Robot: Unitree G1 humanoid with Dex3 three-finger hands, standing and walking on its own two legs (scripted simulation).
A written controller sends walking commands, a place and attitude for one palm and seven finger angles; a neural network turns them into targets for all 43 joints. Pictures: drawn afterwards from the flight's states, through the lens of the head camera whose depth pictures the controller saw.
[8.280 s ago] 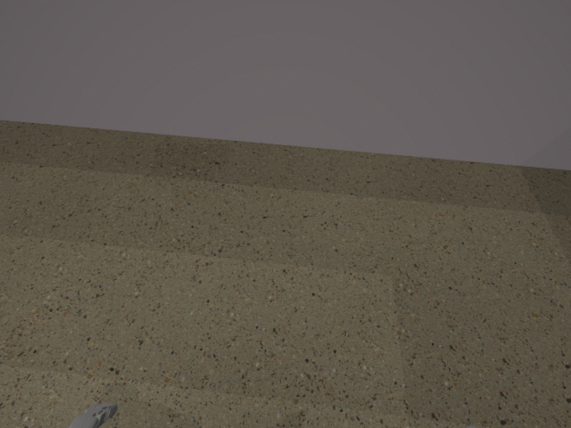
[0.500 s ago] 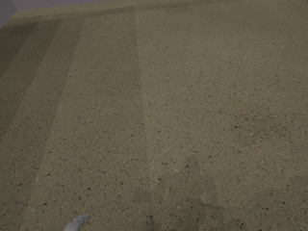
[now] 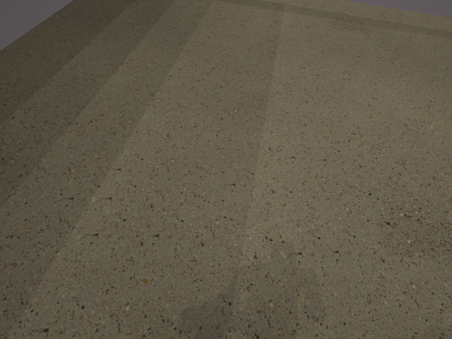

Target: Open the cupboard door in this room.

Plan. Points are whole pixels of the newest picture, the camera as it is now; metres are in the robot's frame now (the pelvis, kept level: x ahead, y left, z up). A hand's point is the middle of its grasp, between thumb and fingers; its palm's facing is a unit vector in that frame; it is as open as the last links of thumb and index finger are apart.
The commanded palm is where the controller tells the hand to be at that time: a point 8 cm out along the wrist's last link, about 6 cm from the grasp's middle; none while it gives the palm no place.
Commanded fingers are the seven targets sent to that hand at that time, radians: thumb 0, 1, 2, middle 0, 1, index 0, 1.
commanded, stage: turn or walk to find it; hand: left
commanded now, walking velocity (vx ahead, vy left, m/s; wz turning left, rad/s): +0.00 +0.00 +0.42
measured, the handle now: out of the picture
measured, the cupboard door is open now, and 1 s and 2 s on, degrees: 0 0 0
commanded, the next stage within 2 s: none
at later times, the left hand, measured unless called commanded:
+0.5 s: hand out of the picture +0.07 +0.18 -0.13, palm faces +0.18 -0.94 -0.28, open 7.4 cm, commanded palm none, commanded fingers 0.00 0.90 0.90 -0.20 -0.30 -0.20 -0.30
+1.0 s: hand out of the picture -0.15 +0.15 -0.16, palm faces +0.49 -0.84 -0.25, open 7.4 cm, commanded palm none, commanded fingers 0.00 0.90 0.90 -0.20 -0.30 -0.20 -0.30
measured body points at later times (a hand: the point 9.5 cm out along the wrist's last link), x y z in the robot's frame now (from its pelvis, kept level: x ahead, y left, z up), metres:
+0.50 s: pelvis -0.03 -0.04 +0.00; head +0.00 -0.07 +0.45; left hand +0.06 +0.23 -0.11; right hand +0.03 -0.27 -0.16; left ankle -0.01 +0.10 -0.72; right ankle -0.01 -0.13 -0.73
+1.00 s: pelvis -0.08 -0.04 +0.01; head -0.05 -0.03 +0.45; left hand -0.18 +0.19 -0.14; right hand +0.10 -0.24 -0.14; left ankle -0.15 +0.06 -0.71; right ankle -0.01 -0.13 -0.73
